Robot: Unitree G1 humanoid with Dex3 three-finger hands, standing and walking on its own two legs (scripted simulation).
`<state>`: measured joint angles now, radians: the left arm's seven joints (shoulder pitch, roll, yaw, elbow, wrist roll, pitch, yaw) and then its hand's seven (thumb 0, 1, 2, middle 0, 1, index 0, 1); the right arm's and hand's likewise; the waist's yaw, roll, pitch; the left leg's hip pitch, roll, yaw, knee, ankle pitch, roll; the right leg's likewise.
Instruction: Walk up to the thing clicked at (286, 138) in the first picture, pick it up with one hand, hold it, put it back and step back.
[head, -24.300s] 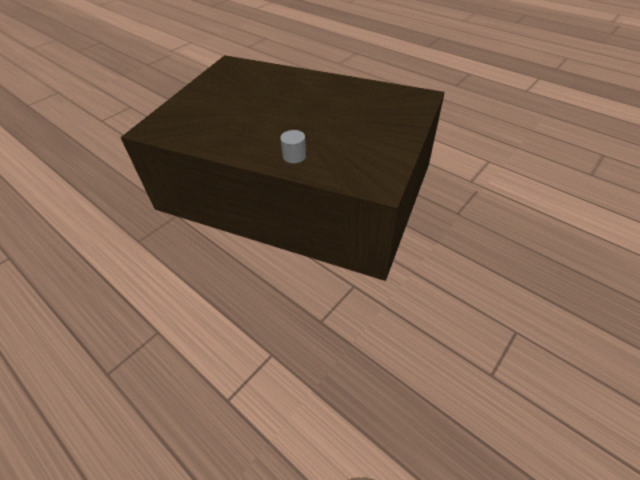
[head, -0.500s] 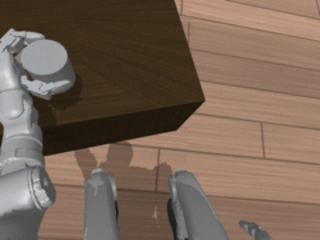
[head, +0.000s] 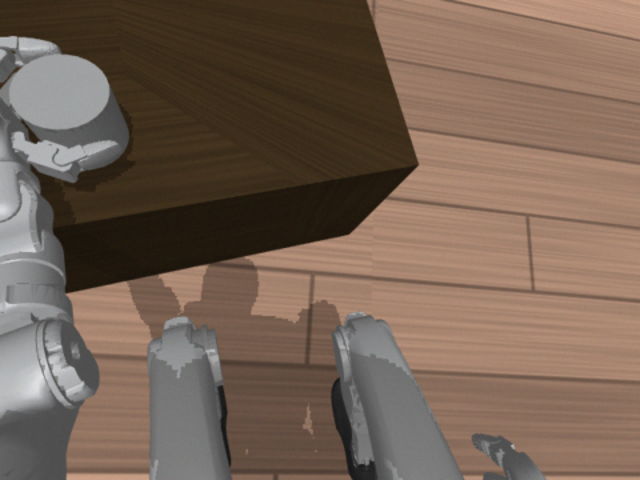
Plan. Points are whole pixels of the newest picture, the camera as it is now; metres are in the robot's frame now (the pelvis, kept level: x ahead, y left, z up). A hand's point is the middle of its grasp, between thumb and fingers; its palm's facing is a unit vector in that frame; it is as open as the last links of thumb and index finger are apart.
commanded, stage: lower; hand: left
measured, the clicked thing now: (76, 115) +0.52 +0.25 -0.03
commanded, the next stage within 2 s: loosen in 0.36 s
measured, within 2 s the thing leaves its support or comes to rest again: rests again in 0.28 s
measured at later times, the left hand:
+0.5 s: hand (64, 115) +0.52 +0.27 -0.04, palm faces +0.26 -0.97 -0.03, open 11.7 cm
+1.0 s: hand (60, 113) +0.53 +0.27 -0.04, palm faces +0.27 -0.96 -0.03, open 15.3 cm
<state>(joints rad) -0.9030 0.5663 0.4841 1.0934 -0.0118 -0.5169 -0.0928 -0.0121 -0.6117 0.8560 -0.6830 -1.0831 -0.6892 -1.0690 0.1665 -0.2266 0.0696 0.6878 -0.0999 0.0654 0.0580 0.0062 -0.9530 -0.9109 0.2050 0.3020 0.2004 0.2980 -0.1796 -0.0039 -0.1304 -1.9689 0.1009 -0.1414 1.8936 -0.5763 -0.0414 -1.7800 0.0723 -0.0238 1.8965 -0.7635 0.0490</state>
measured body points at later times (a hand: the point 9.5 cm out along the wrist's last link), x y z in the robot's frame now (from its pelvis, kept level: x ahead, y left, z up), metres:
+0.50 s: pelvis -0.01 -0.01 -0.05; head +0.21 +0.06 +0.34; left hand +0.50 +0.32 -0.04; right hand +0.05 -0.27 -0.16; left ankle +0.09 +0.15 -0.45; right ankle +0.05 -0.14 -0.45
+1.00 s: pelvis -0.01 -0.01 -0.05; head +0.21 +0.06 +0.33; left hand +0.50 +0.32 -0.04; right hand +0.06 -0.27 -0.17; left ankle +0.09 +0.15 -0.45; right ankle +0.05 -0.14 -0.45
